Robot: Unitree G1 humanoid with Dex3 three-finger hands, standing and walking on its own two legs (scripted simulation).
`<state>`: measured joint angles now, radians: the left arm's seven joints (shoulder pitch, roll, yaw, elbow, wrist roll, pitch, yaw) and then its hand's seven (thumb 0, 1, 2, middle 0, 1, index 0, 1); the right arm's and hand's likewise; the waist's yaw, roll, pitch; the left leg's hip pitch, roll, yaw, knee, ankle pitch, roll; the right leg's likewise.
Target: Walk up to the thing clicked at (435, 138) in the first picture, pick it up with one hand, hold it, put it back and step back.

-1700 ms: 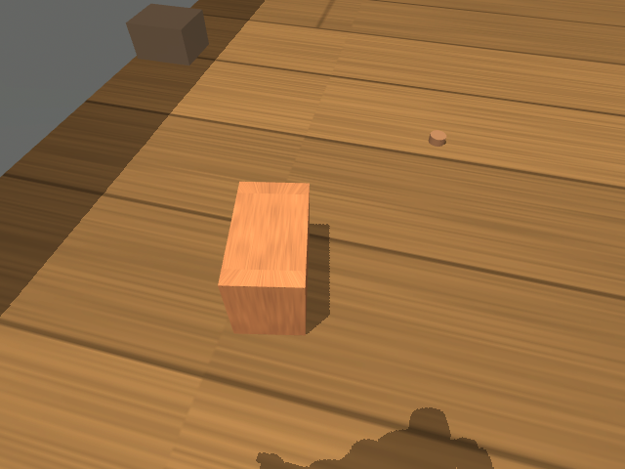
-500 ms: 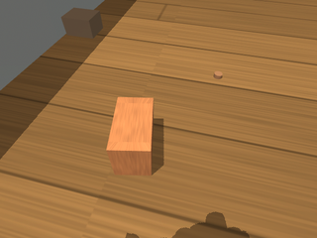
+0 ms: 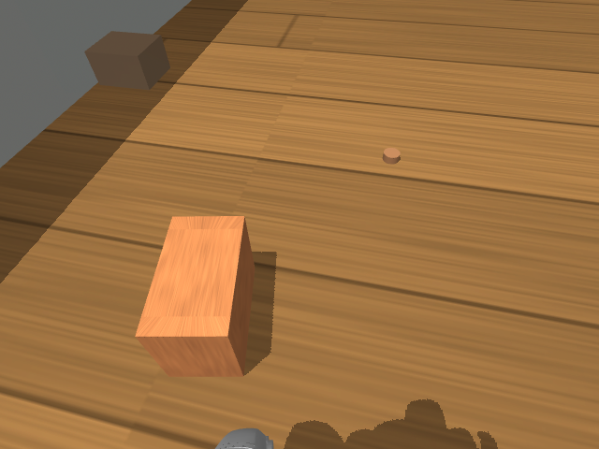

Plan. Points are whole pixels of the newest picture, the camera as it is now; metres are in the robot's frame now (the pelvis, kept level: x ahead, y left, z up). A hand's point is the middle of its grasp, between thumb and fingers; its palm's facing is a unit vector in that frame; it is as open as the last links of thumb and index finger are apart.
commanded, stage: walk up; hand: left
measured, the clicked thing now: (391, 155) +1.57 -0.37 -0.75
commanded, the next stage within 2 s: none
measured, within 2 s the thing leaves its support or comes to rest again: neither
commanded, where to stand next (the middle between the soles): +1.19 -0.62 m, yaw +3 degrees
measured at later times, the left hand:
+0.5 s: hand (205, 310) +0.37 +0.21 -0.14, palm faces -0.09 -0.94 -0.33, open 7.4 cm
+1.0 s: hand (294, 250) +0.52 +0.05 -0.16, palm faces -0.01 -0.95 -0.30, open 7.4 cm
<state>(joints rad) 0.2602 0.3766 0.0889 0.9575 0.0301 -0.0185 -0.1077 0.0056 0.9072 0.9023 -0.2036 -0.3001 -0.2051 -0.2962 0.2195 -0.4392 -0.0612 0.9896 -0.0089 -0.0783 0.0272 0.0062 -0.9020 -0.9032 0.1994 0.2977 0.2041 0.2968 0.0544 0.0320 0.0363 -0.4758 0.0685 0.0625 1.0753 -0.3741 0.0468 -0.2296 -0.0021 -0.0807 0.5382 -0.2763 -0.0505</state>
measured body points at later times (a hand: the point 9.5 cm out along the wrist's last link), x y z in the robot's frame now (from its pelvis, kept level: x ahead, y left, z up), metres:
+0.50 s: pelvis +0.25 -0.08 +0.00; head +0.26 -0.06 +0.44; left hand +0.37 +0.26 -0.11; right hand +0.27 -0.42 -0.09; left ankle +0.23 +0.09 -0.73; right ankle +0.35 -0.25 -0.69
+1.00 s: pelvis +0.50 -0.22 -0.01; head +0.52 -0.19 +0.44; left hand +0.52 +0.10 -0.14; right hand +0.59 -0.54 -0.10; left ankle +0.63 -0.11 -0.72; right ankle +0.43 -0.30 -0.73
